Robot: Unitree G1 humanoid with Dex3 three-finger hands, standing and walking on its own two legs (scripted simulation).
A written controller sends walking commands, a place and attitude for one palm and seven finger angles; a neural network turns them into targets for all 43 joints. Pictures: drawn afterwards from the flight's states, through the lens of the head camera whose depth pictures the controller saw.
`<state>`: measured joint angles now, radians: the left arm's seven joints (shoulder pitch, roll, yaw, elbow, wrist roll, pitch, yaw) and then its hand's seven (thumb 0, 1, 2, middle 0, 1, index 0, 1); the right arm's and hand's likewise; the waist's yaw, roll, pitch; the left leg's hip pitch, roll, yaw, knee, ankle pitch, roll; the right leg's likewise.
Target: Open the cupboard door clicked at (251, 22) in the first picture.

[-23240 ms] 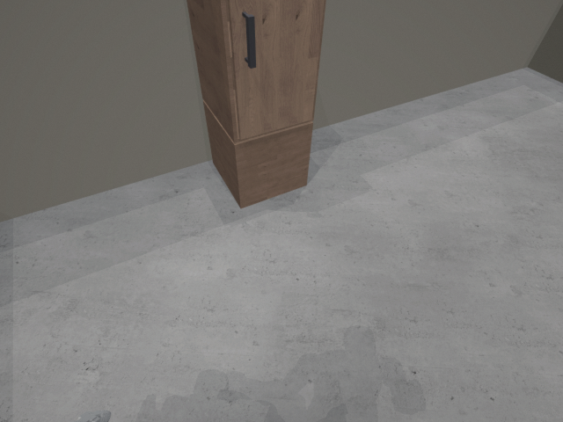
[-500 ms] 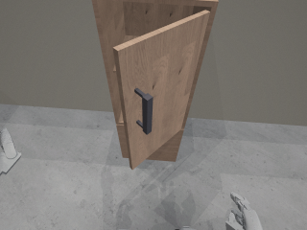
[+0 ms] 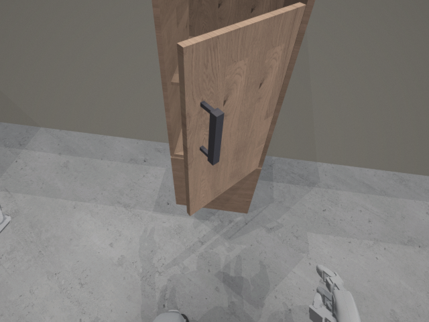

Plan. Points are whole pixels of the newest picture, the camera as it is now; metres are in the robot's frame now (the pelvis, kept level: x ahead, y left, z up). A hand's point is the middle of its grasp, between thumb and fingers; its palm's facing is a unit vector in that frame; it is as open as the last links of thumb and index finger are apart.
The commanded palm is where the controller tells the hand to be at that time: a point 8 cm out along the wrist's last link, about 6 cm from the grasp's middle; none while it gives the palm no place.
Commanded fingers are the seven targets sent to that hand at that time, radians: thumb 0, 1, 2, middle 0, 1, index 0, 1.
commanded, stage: step back with the hand held close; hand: left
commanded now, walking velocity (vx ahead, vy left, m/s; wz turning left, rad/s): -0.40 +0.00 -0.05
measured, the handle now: (209, 134) +0.49 +0.06 +0.05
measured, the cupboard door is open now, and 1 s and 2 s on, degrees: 48 48 48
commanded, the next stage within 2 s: stop stepping back and stand still in 0.16 s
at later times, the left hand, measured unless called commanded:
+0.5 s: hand (13, 308) +0.11 +0.22 +0.17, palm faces +0.24 -0.80 -0.55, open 7.4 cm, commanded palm +0.06 +0.27 +0.19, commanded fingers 0.00 0.90 0.90 -0.20 -0.30 -0.20 -0.30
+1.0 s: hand out of the picture +0.06 +0.25 +0.17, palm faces +0.37 -0.82 -0.45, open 7.4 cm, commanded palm +0.01 +0.28 +0.19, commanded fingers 0.00 0.90 0.90 -0.20 -0.30 -0.20 -0.30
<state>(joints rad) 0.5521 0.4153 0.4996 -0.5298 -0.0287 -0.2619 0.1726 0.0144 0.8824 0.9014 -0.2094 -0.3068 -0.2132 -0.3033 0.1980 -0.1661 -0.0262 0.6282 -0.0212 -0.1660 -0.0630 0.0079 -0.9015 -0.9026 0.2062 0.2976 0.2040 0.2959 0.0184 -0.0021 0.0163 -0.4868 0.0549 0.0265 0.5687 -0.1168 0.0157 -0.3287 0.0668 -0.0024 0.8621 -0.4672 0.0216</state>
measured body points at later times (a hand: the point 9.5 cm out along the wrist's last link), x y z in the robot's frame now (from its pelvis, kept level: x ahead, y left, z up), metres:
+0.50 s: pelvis -0.11 -0.02 +0.02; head -0.09 +0.00 +0.46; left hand +0.09 +0.26 +0.20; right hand +0.03 -0.27 -0.05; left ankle -0.02 +0.07 -0.72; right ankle -0.15 -0.11 -0.71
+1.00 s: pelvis -0.16 +0.00 +0.01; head -0.17 +0.01 +0.46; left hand +0.04 +0.29 +0.20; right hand -0.04 -0.26 -0.07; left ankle -0.15 +0.12 -0.72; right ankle -0.16 -0.10 -0.72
